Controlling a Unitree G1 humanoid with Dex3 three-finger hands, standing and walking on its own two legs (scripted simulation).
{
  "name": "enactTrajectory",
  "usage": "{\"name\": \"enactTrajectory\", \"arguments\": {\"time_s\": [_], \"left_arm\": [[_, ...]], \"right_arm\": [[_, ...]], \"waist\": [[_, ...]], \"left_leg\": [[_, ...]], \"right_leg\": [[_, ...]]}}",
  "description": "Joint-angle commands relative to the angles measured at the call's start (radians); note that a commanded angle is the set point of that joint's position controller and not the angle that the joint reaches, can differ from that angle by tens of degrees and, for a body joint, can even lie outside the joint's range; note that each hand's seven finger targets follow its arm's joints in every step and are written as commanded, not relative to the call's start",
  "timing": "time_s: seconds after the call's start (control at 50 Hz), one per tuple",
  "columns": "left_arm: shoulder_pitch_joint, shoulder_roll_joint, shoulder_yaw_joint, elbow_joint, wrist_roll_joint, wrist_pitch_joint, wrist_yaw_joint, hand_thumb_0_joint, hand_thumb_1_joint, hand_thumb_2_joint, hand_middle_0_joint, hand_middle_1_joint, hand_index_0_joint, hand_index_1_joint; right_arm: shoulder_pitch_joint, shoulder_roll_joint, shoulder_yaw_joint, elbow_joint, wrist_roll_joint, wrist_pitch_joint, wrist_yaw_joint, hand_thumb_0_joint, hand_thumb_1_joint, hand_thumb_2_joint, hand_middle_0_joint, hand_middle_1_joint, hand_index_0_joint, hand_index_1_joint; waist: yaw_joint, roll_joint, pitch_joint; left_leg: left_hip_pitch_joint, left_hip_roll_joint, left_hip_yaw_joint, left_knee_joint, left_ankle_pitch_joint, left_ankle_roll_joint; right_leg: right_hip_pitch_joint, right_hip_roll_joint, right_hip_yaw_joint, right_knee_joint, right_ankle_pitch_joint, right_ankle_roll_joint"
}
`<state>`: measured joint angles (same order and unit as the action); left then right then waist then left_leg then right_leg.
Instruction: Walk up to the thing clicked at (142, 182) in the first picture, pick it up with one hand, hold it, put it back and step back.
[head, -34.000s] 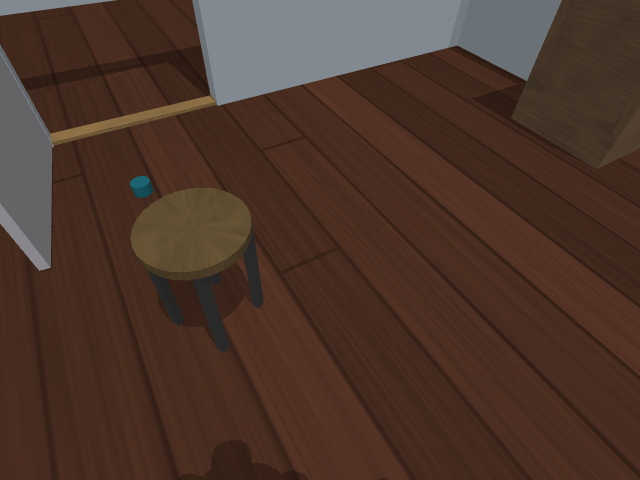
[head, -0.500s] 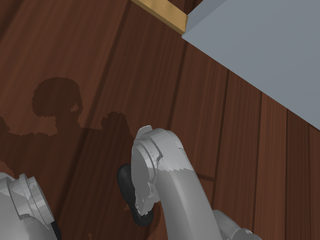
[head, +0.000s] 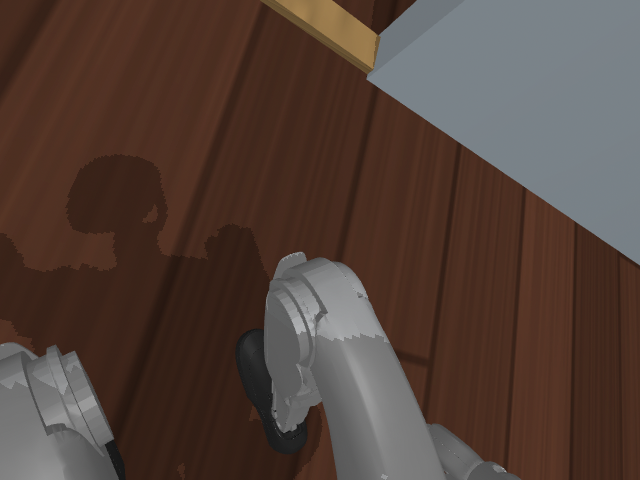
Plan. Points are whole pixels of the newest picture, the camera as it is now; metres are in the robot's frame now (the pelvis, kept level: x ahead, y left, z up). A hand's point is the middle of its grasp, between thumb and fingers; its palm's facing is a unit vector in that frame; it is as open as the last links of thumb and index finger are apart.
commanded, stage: settle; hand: left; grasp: from above
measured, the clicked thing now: out of the picture +0.45 +0.36 -0.27
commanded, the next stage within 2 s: lift in 0.68 s
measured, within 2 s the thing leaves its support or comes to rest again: leaves its support in 0.04 s
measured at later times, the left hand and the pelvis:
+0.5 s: hand out of the picture +0.43 +0.36 -0.15, palm faces -0.45 -0.13 -0.89, open 10.5 cm; pelvis +0.00 +0.00 +0.02, yaw +4 degrees
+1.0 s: hand out of the picture +0.42 +0.36 -0.09, palm faces -0.45 -0.14 -0.88, open 10.5 cm; pelvis -0.01 -0.01 +0.05, yaw +6 degrees
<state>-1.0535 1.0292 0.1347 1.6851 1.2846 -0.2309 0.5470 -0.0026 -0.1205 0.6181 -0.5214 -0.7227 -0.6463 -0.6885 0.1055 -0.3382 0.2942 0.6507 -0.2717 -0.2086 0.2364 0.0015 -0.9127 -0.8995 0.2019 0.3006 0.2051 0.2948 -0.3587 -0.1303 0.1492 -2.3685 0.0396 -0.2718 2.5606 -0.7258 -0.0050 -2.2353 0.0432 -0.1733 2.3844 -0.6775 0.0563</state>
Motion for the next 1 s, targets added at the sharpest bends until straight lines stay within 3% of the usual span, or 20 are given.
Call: {"name": "enactTrajectory", "arguments": {"time_s": [0.0,0.02,0.06,0.08,0.1,0.12,0.18,0.24,0.3,0.32,0.46,0.54,0.66,0.7,0.74,0.76,0.78,0.8,0.82,0.98], "left_arm": [[-0.226,0.268,0.038,-0.275,-0.028,0.011,0.029,0.0,0.47,0.815,-0.864,-0.803,-0.882,-0.786],[-0.223,0.233,0.008,-0.269,-0.026,0.016,0.017,0.0,0.479,0.808,-0.865,-0.815,-0.886,-0.795],[-0.193,0.231,0.04,-0.282,-0.036,0.029,0.005,0.0,0.484,0.821,-0.861,-0.826,-0.882,-0.805],[-0.223,0.219,0.035,-0.358,-0.044,0.028,-0.003,0.0,0.49,0.824,-0.857,-0.824,-0.881,-0.8],[-0.182,0.219,0.046,-0.321,-0.045,0.039,-0.01,0.0,0.491,0.835,-0.868,-0.83,-0.888,-0.811],[-0.221,0.186,0.024,-0.383,-0.055,0.042,-0.022,0.0,0.521,0.837,-0.88,-0.84,-0.905,-0.816],[-0.222,0.141,0.0,-0.371,-0.061,0.061,-0.068,0.0,0.565,0.819,-0.921,-0.816,-0.946,-0.792],[-0.22,0.109,-0.01,-0.417,-0.073,0.065,-0.116,0.0,0.596,0.865,-0.956,-0.837,-0.976,-0.82],[-0.218,0.056,-0.034,-0.422,-0.09,0.066,-0.155,0.0,0.65,0.875,-0.988,-0.868,-1.013,-0.845],[-0.209,0.069,-0.028,-0.429,-0.091,0.066,-0.167,0.0,0.639,0.877,-0.983,-0.866,-1.007,-0.843],[-0.263,0.047,-0.036,-0.467,-0.083,0.051,-0.227,0.0,0.646,0.928,-0.984,-0.904,-1.006,-0.883],[-0.277,0.083,-0.024,-0.496,-0.068,0.036,-0.247,0.0,0.64,0.957,-0.994,-0.903,-1.008,-0.891],[-0.281,0.094,-0.013,-0.495,-0.069,0.029,-0.256,0.0,0.631,0.949,-0.971,-0.909,-0.989,-0.892],[-0.279,0.112,0.0,-0.499,-0.07,0.03,-0.258,0.0,0.615,0.927,-0.956,-0.894,-0.974,-0.877],[-0.273,0.087,-0.011,-0.489,-0.066,0.033,-0.261,0.0,0.609,0.871,-0.97,-0.913,-1.0,-0.882],[-0.273,0.089,-0.015,-0.508,-0.065,0.034,-0.266,0.0,0.529,0.892,-0.89,-0.833,-0.92,-0.805],[-0.275,0.095,-0.013,-0.507,-0.07,0.037,-0.27,0.0,0.553,0.832,-0.928,-0.891,-0.96,-0.859],[-0.267,0.093,-0.009,-0.516,-0.076,0.041,-0.274,0.0,0.481,0.833,-0.848,-0.811,-0.88,-0.779],[-0.265,0.107,0.001,-0.537,-0.08,0.044,-0.278,0.0,0.514,0.804,-0.892,-0.874,-0.925,-0.84],[-0.202,0.054,-0.012,-0.64,-0.131,0.076,-0.354,0.0,0.523,0.835,-0.88,-0.859,-0.91,-0.828]], "right_arm": [[0.176,-0.318,-0.128,0.012,0.024,0.004,-0.006,0.0,-0.911,-0.903,0.2,0.3,0.199,0.3],[0.176,-0.309,-0.134,0.022,0.026,0.004,-0.001,0.0,-0.913,-0.904,0.2,0.3,0.199,0.3],[0.188,-0.319,-0.158,0.017,0.038,0.012,0.001,0.0,-0.909,-0.903,0.2,0.3,0.199,0.3],[0.185,-0.307,-0.164,0.014,0.043,0.018,0.004,0.0,-0.904,-0.901,0.2,0.3,0.199,0.3],[0.188,-0.302,-0.176,0.026,0.049,0.024,0.006,0.0,-0.909,-0.903,0.199,0.3,0.199,0.3],[0.188,-0.293,-0.179,0.015,0.052,0.031,0.009,0.0,-0.906,-0.902,0.2,0.3,0.199,0.3],[0.209,-0.281,-0.198,0.029,0.07,0.046,0.012,0.0,-0.907,-0.902,0.199,0.3,0.199,0.3],[0.217,-0.273,-0.22,0.02,0.092,0.064,0.008,0.0,-0.909,-0.903,0.199,0.3,0.199,0.3],[0.226,-0.262,-0.235,0.014,0.11,0.087,0.001,0.0,-0.91,-0.903,0.199,0.3,0.199,0.3],[0.228,-0.257,-0.239,0.016,0.118,0.093,-0.001,0.0,-0.91,-0.903,0.199,0.3,0.199,0.3],[0.252,-0.245,-0.254,0.007,0.136,0.136,-0.032,0.0,-0.909,-0.903,0.2,0.3,0.199,0.3],[0.249,-0.234,-0.258,0.002,0.14,0.156,-0.054,0.0,-0.91,-0.903,0.2,0.3,0.199,0.3],[0.26,-0.221,-0.258,-0.005,0.141,0.174,-0.079,0.0,-0.906,-0.9,0.2,0.3,0.199,0.3],[0.259,-0.226,-0.262,-0.004,0.144,0.181,-0.088,0.0,-0.905,-0.9,0.2,0.3,0.2,0.3],[0.264,-0.23,-0.265,-0.002,0.145,0.185,-0.094,0.0,-0.938,-0.913,0.199,0.3,0.199,0.3],[0.266,-0.223,-0.265,-0.005,0.148,0.185,-0.096,0.0,-0.885,-0.892,0.201,0.3,0.2,0.3],[0.269,-0.22,-0.269,-0.001,0.151,0.189,-0.098,0.0,-0.937,-0.913,0.199,0.3,0.199,0.3],[0.271,-0.22,-0.273,0.0,0.154,0.192,-0.101,0.0,-0.887,-0.892,0.201,0.3,0.2,0.3],[0.272,-0.219,-0.277,-0.004,0.157,0.194,-0.103,0.0,-0.935,-0.911,0.199,0.3,0.199,0.3],[0.285,-0.206,-0.318,0.0,0.186,0.218,-0.121,0.0,-0.916,-0.905,0.2,0.3,0.2,0.3]], "waist": [[0.017,0.645,-0.779],[0.013,0.651,-0.748],[0.019,0.627,-0.768],[0.036,0.666,-0.809],[0.048,0.663,-0.818],[0.046,0.657,-0.827],[0.034,0.589,-0.77],[0.058,0.577,-0.804],[0.055,0.52,-0.823],[0.07,0.502,-0.825],[0.061,0.466,-0.825],[0.081,0.478,-0.851],[0.08,0.466,-0.871],[0.095,0.466,-0.871],[0.087,0.466,-0.866],[0.094,0.484,-0.882],[0.099,0.485,-0.89],[0.107,0.478,-0.905],[0.118,0.495,-0.917],[0.146,0.482,-0.949]], "left_leg": [[0.613,0.015,0.12,-0.283,0.33,-0.008],[0.592,0.015,0.129,-0.273,0.33,-0.006],[0.599,0.012,0.128,-0.281,0.343,-0.007],[0.615,0.012,0.129,-0.296,0.356,-0.01],[0.619,0.013,0.135,-0.29,0.343,-0.005],[0.598,0.008,0.145,-0.295,0.341,-0.001],[0.525,0.001,0.163,-0.294,0.283,0.014],[0.549,-0.003,0.16,-0.324,0.258,0.014],[0.518,-0.01,0.168,-0.334,0.239,0.021],[0.514,-0.011,0.169,-0.341,0.237,0.022],[0.541,-0.02,0.18,-0.356,0.252,0.024],[0.56,-0.023,0.189,-0.378,0.227,0.023],[0.553,-0.024,0.201,-0.39,0.234,0.027],[0.552,-0.028,0.205,-0.404,0.224,0.028],[0.571,-0.027,0.197,-0.413,0.225,0.024],[0.594,-0.026,0.198,-0.425,0.23,0.023],[0.588,-0.024,0.202,-0.427,0.228,0.025],[0.588,-0.027,0.205,-0.432,0.224,0.026],[0.596,-0.029,0.21,-0.445,0.223,0.026],[0.657,-0.035,0.216,-0.502,0.233,0.029]], "right_leg": [[0.361,0.035,-0.091,-0.178,0.334,-0.082],[0.331,0.035,-0.086,-0.173,0.335,-0.083],[0.327,0.031,-0.087,-0.179,0.337,-0.084],[0.324,0.032,-0.083,-0.176,0.345,-0.087],[0.316,0.034,-0.075,-0.18,0.332,-0.087],[0.322,0.033,-0.07,-0.191,0.337,-0.086],[0.311,0.03,-0.052,-0.217,0.305,-0.083],[0.301,0.022,-0.045,-0.228,0.271,-0.088],[0.322,0.018,-0.036,-0.247,0.262,-0.085],[0.326,0.018,-0.029,-0.248,0.259,-0.086],[0.32,0.009,-0.014,-0.281,0.256,-0.091],[0.331,0.005,-0.004,-0.291,0.222,-0.093],[0.367,0.005,0.009,-0.314,0.226,-0.09],[0.359,0.002,0.009,-0.321,0.212,-0.093],[0.332,0.0,-0.002,-0.317,0.212,-0.097],[0.343,0.001,0.001,-0.316,0.22,-0.095],[0.356,0.002,0.008,-0.323,0.22,-0.095],[0.358,0.001,0.011,-0.327,0.215,-0.095],[0.361,-0.002,0.012,-0.329,0.215,-0.094],[0.374,-0.014,0.03,-0.376,0.214,-0.099]]}}
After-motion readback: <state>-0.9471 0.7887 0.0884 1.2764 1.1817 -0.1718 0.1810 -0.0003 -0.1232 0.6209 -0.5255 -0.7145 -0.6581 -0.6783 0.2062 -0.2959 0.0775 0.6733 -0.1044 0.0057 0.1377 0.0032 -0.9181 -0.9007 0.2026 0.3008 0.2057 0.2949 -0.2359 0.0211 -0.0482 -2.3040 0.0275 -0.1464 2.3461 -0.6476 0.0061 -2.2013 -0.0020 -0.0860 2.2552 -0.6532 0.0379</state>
